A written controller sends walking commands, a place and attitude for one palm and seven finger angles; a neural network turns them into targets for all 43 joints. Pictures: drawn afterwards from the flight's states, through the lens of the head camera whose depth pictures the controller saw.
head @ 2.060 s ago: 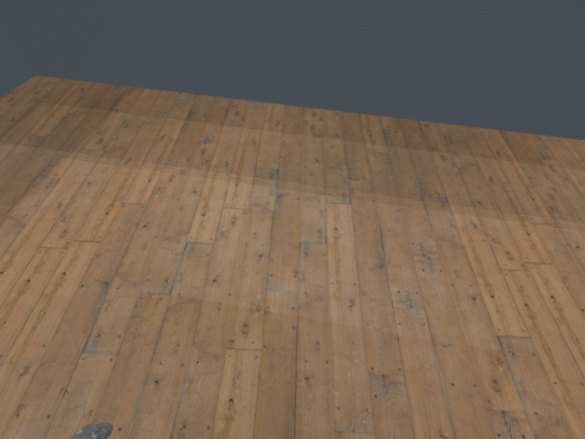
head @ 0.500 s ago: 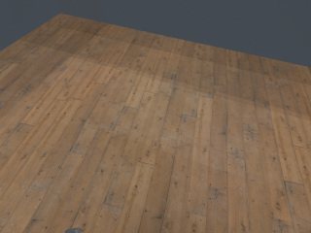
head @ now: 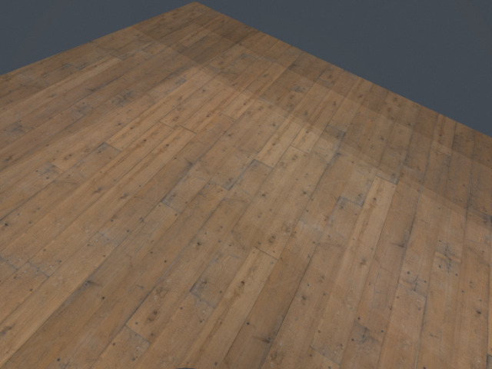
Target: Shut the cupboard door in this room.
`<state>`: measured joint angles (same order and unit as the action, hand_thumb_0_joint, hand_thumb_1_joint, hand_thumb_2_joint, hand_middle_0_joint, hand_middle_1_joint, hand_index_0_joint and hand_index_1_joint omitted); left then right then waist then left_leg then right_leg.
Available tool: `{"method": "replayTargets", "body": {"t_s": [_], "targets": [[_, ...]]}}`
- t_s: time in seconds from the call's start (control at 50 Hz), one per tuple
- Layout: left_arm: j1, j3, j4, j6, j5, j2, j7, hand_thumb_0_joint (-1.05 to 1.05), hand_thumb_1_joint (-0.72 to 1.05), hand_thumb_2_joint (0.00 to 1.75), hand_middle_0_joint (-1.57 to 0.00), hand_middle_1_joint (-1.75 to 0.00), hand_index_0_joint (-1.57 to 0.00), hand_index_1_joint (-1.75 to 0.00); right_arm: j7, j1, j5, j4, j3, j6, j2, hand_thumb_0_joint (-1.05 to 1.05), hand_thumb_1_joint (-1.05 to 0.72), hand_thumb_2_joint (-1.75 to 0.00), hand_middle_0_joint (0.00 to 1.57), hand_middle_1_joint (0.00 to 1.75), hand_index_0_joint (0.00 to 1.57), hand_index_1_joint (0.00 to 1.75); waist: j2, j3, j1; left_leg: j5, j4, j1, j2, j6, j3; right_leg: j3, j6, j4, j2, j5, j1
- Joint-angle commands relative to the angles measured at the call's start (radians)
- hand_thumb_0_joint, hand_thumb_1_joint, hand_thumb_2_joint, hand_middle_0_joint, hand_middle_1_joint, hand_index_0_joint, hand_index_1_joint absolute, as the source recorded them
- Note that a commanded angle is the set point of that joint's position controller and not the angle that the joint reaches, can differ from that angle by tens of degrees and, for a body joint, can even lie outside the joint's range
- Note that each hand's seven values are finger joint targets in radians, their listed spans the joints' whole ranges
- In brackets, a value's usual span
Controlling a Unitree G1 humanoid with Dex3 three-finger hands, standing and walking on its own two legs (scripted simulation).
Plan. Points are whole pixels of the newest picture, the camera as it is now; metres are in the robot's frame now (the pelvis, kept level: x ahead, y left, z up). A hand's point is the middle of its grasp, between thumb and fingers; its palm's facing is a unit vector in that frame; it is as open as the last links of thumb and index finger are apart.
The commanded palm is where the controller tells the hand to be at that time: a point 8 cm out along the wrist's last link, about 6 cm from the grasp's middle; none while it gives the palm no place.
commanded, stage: turn or walk to find it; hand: left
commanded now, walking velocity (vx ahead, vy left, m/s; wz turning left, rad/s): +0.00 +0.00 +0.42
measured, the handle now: out of the picture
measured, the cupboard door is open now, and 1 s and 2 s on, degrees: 93 93 93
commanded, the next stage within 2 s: none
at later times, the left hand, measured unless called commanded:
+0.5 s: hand out of the picture +0.04 +0.19 -0.14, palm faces +0.21 -0.94 -0.28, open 7.4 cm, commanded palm none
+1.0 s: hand out of the picture -0.15 +0.21 -0.18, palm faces +0.46 -0.86 -0.22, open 7.4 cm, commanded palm none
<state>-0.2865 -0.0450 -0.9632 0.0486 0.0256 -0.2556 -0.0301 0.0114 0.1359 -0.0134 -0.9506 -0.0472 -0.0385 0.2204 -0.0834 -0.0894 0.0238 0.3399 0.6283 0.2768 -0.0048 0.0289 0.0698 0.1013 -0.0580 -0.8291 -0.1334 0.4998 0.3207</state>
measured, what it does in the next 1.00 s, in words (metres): steps on the spot, turning left: right foot, then left foot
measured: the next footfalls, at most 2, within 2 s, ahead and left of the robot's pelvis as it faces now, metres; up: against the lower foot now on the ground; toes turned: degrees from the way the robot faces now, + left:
right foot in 0.46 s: +0.04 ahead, -0.12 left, +0.00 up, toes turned +9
left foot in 0.90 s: -0.08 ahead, +0.11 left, +0.00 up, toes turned +29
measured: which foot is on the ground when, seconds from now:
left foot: down 0.00-0.46, up 0.48-0.88, down 0.90-1.00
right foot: up 0.00-0.44, down 0.46-0.90, up 0.92-1.00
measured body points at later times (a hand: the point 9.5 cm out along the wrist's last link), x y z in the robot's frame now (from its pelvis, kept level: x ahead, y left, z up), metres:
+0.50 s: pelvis -0.03 -0.03 +0.01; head -0.01 -0.04 +0.46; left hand +0.03 +0.24 -0.12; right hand +0.05 -0.27 -0.15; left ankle -0.01 +0.10 -0.71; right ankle +0.00 -0.13 -0.73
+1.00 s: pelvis -0.07 +0.01 +0.01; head -0.06 +0.06 +0.45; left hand -0.17 +0.25 -0.16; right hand +0.12 -0.18 -0.11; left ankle -0.11 +0.09 -0.72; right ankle -0.02 -0.13 -0.67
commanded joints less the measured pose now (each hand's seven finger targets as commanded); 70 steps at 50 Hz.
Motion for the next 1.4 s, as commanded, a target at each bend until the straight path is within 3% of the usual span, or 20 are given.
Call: {"method": "replayTargets", "body": {"t_s": [0.0,0.06,0.26,0.34,0.4,0.42,0.44,0.46,0.48,0.5,0.56,0.76,0.84,0.86,0.88,0.9,0.98,1.02,1.26,1.38], "targets": [[0.095,-0.033,0.094,-0.013,-0.009,-0.082,0.003,0.0,0.9,0.9,-0.2,-0.3,-0.2,-0.3,-0.034,0.099,-0.005,0.035,-0.045,0.026,0.199,0.0,-0.9,-0.9,0.2,0.3,0.2,0.3,0.261,0.105,-0.06,-0.67,-0.266,-0.171,0.291,0.147,-0.32,-0.103,-0.008,-0.316,0.018,-0.004,0.223],[0.036,-0.036,0.062,-0.012,-0.007,-0.074,0.015,0.0,0.9,0.9,-0.2,-0.3,-0.2,-0.3,-0.034,0.058,0.0,0.055,-0.037,0.038,0.174,0.0,-0.9,-0.9,0.2,0.3,0.2,0.3,0.23,0.117,-0.029,-0.586,-0.293,-0.165,0.224,0.119,-0.247,-0.084,-0.025,-0.313,0.027,-0.112,0.203],[0.118,-0.035,0.111,-0.013,-0.01,-0.046,0.008,0.0,0.9,0.9,-0.2,-0.3,-0.2,-0.3,-0.031,0.113,-0.011,0.055,-0.056,0.026,0.174,0.0,-0.9,-0.9,0.2,0.3,0.2,0.3,0.215,0.098,-0.059,-0.413,-0.314,-0.153,0.225,0.162,-0.397,-0.091,-0.028,-0.063,0.068,-0.072,0.155],[0.093,-0.031,0.12,-0.021,-0.017,-0.037,0.002,0.0,0.9,0.9,-0.2,-0.3,-0.2,-0.3,-0.027,0.099,-0.015,0.064,-0.06,0.018,0.175,0.0,-0.9,-0.9,0.2,0.3,0.2,0.3,0.24,0.1,-0.044,-0.424,-0.287,-0.062,0.207,0.153,-0.444,-0.089,-0.005,0.103,0.101,-0.075,0.014],[0.01,-0.036,0.104,-0.034,-0.018,-0.05,-0.004,0.0,0.9,0.9,-0.2,-0.3,-0.2,-0.3,-0.021,0.079,-0.006,0.071,-0.061,0.014,0.165,0.0,-0.9,-0.9,0.2,0.3,0.2,0.3,0.183,0.121,0.001,-0.314,-0.212,0.066,0.15,0.098,-0.427,-0.081,0.005,0.373,0.103,-0.259,-0.192],[-0.007,-0.044,0.105,-0.045,-0.011,-0.095,-0.009,0.0,0.9,0.9,-0.2,-0.3,-0.2,-0.3,-0.015,0.093,0.002,0.073,-0.058,0.015,0.126,0.0,-0.9,-0.9,0.2,0.3,0.2,0.3,0.083,0.13,0.008,-0.191,-0.118,0.176,0.087,0.044,-0.375,-0.165,0.026,0.492,0.016,-0.284,-0.314],[-0.016,-0.062,0.112,-0.055,0.005,-0.184,-0.016,0.0,0.9,0.9,-0.2,-0.3,-0.2,-0.3,-0.012,0.121,0.007,0.095,-0.047,0.016,0.057,0.0,-0.9,-0.9,0.2,0.3,0.2,0.3,-0.197,0.126,0.005,0.102,0.121,0.346,-0.062,-0.036,-0.177,-0.448,0.127,0.578,-0.256,-0.275,-0.376],[-0.002,-0.053,0.132,-0.044,-0.004,-0.203,-0.011,0.0,0.9,0.9,-0.2,-0.3,-0.2,-0.3,-0.014,0.105,-0.01,0.101,-0.061,0.008,0.095,0.0,-0.9,-0.9,0.2,0.3,0.2,0.3,-0.149,0.107,0.013,0.22,0.321,0.305,-0.059,-0.046,-0.154,-0.452,0.201,0.586,-0.347,-0.292,-0.205],[0.046,-0.057,0.145,-0.048,-0.007,-0.175,-0.013,0.0,0.9,0.9,-0.2,-0.3,-0.2,-0.3,-0.01,0.098,-0.014,0.085,-0.067,-0.01,0.105,0.0,-0.9,-0.9,0.2,0.3,0.2,0.3,-0.173,0.084,-0.006,0.184,0.438,0.28,-0.031,-0.047,-0.178,-0.434,0.198,0.619,-0.291,-0.196,-0.099],[0.095,-0.045,0.153,-0.047,-0.007,-0.148,-0.009,0.0,0.9,0.9,-0.2,-0.3,-0.2,-0.3,-0.003,0.107,-0.012,0.062,-0.07,-0.019,0.109,0.0,-0.9,-0.9,0.2,0.3,0.2,0.3,-0.102,0.031,-0.031,0.114,0.528,0.271,-0.014,-0.051,-0.166,-0.365,0.179,0.631,-0.239,-0.128,-0.03],[0.133,-0.026,0.154,-0.057,-0.009,-0.081,-0.007,0.0,0.9,0.9,-0.2,-0.3,-0.2,-0.3,0.007,0.169,-0.014,0.016,-0.062,-0.023,0.084,0.0,-0.9,-0.9,0.2,0.3,0.2,0.3,-0.055,0.018,-0.063,-0.017,0.593,0.27,0.013,-0.079,-0.116,-0.168,0.151,0.584,-0.141,-0.276,-0.056],[-0.025,-0.053,0.066,-0.048,0.008,-0.158,-0.005,0.0,0.9,0.9,-0.2,-0.3,-0.2,-0.3,0.002,0.025,0.004,0.04,-0.031,-0.008,0.053,0.0,-0.9,-0.9,0.2,0.3,0.2,0.3,-0.12,0.078,0.026,0.139,0.181,0.138,0.028,-0.085,-0.002,-0.105,0.208,0.453,-0.218,-0.623,-0.201],[0.013,-0.056,0.057,-0.037,-0.003,-0.153,-0.002,0.0,0.9,0.9,-0.2,-0.3,-0.2,-0.3,-0.003,0.119,0.004,0.021,-0.032,0.01,0.075,0.0,-0.9,-0.9,0.2,0.3,0.2,0.3,-0.07,0.135,-0.039,-0.088,-0.165,-0.091,0.025,-0.062,0.022,-0.01,0.113,0.296,-0.187,-0.592,-0.124],[0.006,-0.05,0.069,-0.029,-0.011,-0.118,0.002,0.0,0.9,0.9,-0.2,-0.3,-0.2,-0.3,-0.003,0.151,0.0,0.017,-0.044,0.021,0.138,0.0,-0.9,-0.9,0.2,0.3,0.2,0.3,0.09,0.167,-0.055,-0.232,-0.255,-0.227,0.128,-0.024,-0.102,0.049,0.052,0.155,-0.122,-0.427,0.004],[0.014,-0.036,0.109,-0.025,-0.014,-0.05,0.01,0.0,0.9,0.9,-0.2,-0.3,-0.2,-0.3,-0.007,0.176,-0.008,0.025,-0.066,0.026,0.238,0.0,-0.9,-0.9,0.2,0.3,0.2,0.3,0.386,0.147,-0.067,-0.541,-0.295,-0.29,0.376,0.095,-0.41,0.085,-0.021,-0.043,0.003,0.053,0.241],[0.097,-0.027,0.118,-0.01,-0.003,-0.056,0.0,0.0,0.9,0.9,-0.2,-0.3,-0.2,-0.3,-0.018,0.211,-0.008,0.002,-0.072,0.024,0.251,0.0,-0.9,-0.9,0.2,0.3,0.2,0.3,0.372,0.142,-0.109,-0.518,-0.322,-0.195,0.406,0.16,-0.427,-0.016,-0.013,-0.193,0.017,0.14,0.221],[0.071,-0.039,0.063,-0.013,-0.005,-0.062,0.017,0.0,0.9,0.9,-0.2,-0.3,-0.2,-0.3,-0.036,0.061,-0.006,0.041,-0.04,0.035,0.168,0.0,-0.9,-0.9,0.2,0.3,0.2,0.3,0.231,0.072,-0.031,-0.512,-0.308,-0.138,0.25,0.121,-0.276,-0.078,-0.017,-0.297,0.017,-0.088,0.23],[0.047,-0.04,0.048,-0.015,-0.007,-0.071,0.019,0.0,0.9,0.9,-0.2,-0.3,-0.2,-0.3,-0.038,0.072,0.0,0.042,-0.039,0.042,0.165,0.0,-0.9,-0.9,0.2,0.3,0.2,0.3,0.232,0.11,-0.029,-0.609,-0.297,-0.199,0.225,0.115,-0.241,-0.076,-0.028,-0.285,0.024,-0.119,0.224],[0.158,-0.035,0.114,-0.014,-0.011,-0.045,0.007,0.0,0.9,0.9,-0.2,-0.3,-0.2,-0.3,-0.034,0.134,-0.013,0.047,-0.057,0.026,0.172,0.0,-0.9,-0.9,0.2,0.3,0.2,0.3,0.213,0.1,-0.068,-0.459,-0.308,-0.171,0.227,0.162,-0.43,-0.1,-0.028,-0.042,0.069,-0.055,0.148],[0.093,-0.032,0.116,-0.024,-0.02,-0.041,-0.001,0.0,0.9,0.9,-0.2,-0.3,-0.2,-0.3,-0.026,0.112,-0.014,0.055,-0.061,0.015,0.172,0.0,-0.9,-0.9,0.2,0.3,0.2,0.3,0.224,0.129,-0.033,-0.424,-0.274,-0.053,0.178,0.134,-0.475,-0.093,0.005,0.204,0.12,-0.126,-0.055]]}}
